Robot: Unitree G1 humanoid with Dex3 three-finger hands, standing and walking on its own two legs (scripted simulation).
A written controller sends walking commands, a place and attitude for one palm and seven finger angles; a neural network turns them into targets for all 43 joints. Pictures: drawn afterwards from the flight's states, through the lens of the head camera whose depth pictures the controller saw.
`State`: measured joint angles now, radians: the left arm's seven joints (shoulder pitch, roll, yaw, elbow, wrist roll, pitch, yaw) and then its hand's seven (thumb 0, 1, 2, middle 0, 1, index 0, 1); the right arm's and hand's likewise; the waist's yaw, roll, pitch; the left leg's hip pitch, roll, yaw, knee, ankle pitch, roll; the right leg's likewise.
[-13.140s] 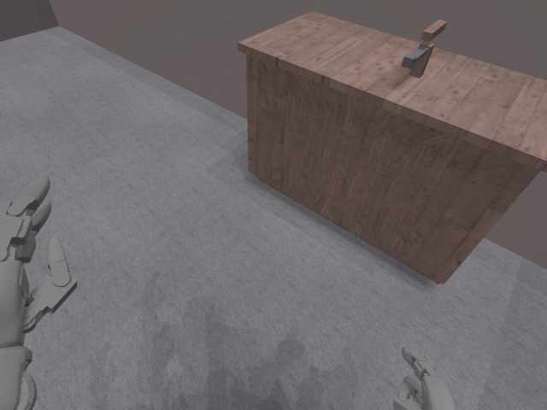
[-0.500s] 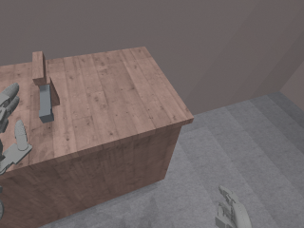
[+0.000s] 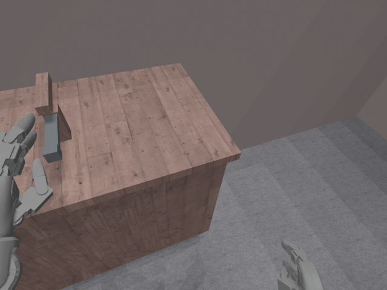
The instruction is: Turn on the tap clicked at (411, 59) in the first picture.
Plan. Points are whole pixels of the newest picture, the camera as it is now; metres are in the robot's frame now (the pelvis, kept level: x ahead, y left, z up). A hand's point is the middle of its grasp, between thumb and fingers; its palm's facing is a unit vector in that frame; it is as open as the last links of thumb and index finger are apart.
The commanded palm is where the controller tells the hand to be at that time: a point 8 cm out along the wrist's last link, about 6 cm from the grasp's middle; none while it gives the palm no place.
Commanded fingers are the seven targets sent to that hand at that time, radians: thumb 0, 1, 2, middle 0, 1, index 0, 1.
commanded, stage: look again from close up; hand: left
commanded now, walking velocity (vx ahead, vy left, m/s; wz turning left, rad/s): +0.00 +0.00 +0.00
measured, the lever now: (52, 153) +0.35 +0.34 +0.07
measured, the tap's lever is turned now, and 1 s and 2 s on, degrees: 0 0 0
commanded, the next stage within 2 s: come to a stop and stand still in 0.14 s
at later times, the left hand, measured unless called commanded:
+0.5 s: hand (27, 159) +0.24 +0.27 +0.20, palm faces +0.47 -0.79 -0.41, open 7.4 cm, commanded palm +0.15 +0.27 +0.17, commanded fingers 0.00 0.90 0.90 -0.20 -0.30 -0.20 -0.30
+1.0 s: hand (47, 182) +0.24 +0.26 +0.15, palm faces +0.35 -0.86 -0.37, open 7.4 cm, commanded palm +0.17 +0.29 +0.17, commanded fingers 0.00 0.90 0.90 -0.20 -0.30 -0.20 -0.30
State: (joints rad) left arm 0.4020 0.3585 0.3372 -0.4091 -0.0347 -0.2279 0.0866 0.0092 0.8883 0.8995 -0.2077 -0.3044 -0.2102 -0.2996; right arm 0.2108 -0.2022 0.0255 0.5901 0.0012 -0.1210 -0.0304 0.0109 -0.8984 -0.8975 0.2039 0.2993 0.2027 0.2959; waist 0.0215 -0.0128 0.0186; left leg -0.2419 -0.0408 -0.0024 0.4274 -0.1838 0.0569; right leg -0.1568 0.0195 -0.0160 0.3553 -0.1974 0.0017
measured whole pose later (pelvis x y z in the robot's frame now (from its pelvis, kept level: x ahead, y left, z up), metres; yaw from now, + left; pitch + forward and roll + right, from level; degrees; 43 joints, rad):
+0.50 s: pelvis -0.01 -0.01 +0.00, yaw -1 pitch +0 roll -1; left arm 0.16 0.46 0.46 -0.32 -0.05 -0.22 0.07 0.01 0.89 0.90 -0.20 -0.30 -0.21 -0.30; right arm 0.17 -0.21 0.01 0.58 0.03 -0.11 0.03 0.01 -0.90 -0.90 0.20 0.30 0.20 0.30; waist 0.06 0.01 0.08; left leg -0.29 -0.02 0.01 0.48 -0.19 0.04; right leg -0.21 0.04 -0.01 0.42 -0.21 -0.01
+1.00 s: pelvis +0.01 +0.01 +0.00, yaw -1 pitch +1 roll -2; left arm 0.37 0.36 0.34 -0.40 -0.01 -0.25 0.07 0.01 0.89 0.90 -0.21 -0.30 -0.21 -0.30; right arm 0.20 -0.18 0.03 0.59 0.00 -0.13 -0.02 0.01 -0.90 -0.90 0.20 0.30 0.20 0.30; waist 0.03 -0.03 0.03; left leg -0.26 -0.05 0.02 0.47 -0.21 0.08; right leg -0.18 0.01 0.00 0.39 -0.22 0.02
